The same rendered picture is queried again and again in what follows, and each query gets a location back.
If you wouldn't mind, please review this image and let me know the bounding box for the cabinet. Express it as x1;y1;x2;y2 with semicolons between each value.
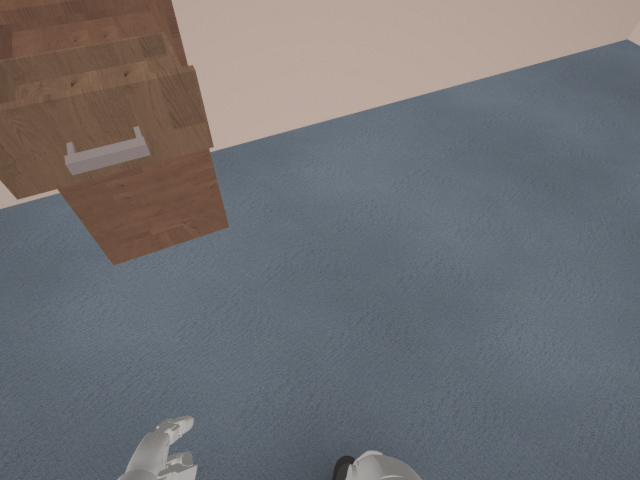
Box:
0;0;229;265

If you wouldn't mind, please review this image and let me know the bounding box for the robot left hand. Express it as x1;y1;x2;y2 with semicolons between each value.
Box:
125;416;198;480

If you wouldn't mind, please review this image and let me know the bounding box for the drawer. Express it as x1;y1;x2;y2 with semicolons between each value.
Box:
0;31;214;200

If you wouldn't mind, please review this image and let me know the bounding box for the handle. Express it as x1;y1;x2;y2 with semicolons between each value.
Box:
64;126;150;175

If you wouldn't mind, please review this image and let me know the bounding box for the right robot foot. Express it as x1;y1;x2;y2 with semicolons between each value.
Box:
332;456;355;480

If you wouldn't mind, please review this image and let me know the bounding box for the robot right thigh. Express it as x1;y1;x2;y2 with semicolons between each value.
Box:
346;454;422;480

